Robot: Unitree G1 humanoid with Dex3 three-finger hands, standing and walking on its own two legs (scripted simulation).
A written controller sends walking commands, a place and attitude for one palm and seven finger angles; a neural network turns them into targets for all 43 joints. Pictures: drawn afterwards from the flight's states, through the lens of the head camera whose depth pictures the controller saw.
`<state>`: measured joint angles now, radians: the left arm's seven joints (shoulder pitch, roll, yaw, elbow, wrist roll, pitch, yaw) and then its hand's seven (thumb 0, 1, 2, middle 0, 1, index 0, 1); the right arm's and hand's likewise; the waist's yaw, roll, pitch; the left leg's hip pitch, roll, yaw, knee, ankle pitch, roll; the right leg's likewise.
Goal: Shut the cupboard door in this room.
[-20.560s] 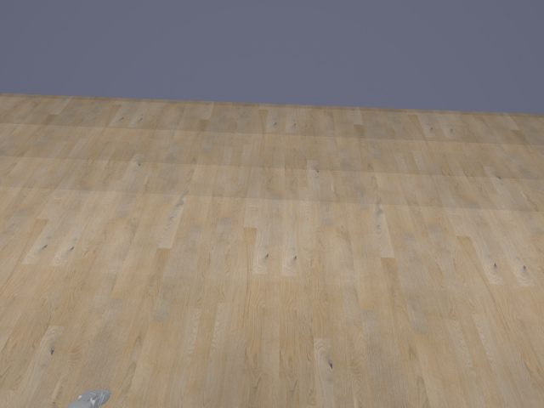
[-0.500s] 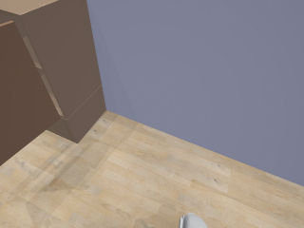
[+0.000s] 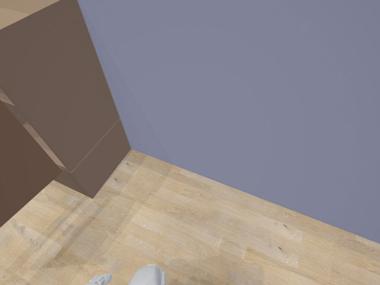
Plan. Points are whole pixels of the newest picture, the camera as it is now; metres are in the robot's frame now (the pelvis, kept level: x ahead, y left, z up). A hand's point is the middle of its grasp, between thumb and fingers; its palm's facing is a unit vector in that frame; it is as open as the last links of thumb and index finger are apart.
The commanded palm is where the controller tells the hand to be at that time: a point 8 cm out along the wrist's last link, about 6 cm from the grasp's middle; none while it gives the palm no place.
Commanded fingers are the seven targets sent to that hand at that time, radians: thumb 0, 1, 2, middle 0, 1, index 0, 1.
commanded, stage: turn to face it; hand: left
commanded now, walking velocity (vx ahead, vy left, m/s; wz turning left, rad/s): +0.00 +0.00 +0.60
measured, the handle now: out of the picture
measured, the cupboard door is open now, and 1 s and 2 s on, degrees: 83 83 83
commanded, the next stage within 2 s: take the last steps up to it in 1.62 s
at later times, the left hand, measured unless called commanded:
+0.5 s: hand out of the picture +0.07 +0.28 -0.16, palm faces +0.30 -0.92 -0.26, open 7.4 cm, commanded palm none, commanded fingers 0.00 0.90 0.90 -0.20 -0.30 -0.20 -0.30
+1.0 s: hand out of the picture +0.01 +0.16 -0.14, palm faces +0.57 -0.78 -0.27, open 7.4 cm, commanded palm none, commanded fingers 0.00 0.90 0.90 -0.20 -0.30 -0.20 -0.30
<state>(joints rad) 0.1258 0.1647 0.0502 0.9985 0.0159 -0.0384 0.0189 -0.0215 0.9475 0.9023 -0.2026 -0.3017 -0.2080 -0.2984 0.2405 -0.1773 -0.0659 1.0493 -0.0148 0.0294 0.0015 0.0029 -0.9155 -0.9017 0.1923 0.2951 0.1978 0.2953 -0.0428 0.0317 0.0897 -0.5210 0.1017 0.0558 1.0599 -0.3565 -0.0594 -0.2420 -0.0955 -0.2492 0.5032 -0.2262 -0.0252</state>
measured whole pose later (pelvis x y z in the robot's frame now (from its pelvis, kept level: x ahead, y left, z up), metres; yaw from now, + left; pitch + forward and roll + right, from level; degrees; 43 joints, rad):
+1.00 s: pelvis +0.05 -0.04 +0.01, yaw +36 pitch -1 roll +3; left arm 0.21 0.16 0.03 0.89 0.02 0.01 0.01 0.01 0.90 0.90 -0.20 -0.30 -0.21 -0.30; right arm 0.19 -0.29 -0.10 0.96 -0.02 0.09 0.02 0.00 -0.91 -0.90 0.19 0.30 0.20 0.30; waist -0.03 0.03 0.10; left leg -0.48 0.02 -0.03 1.12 -0.39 -0.09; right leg -0.20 -0.11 -0.18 0.51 -0.29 -0.02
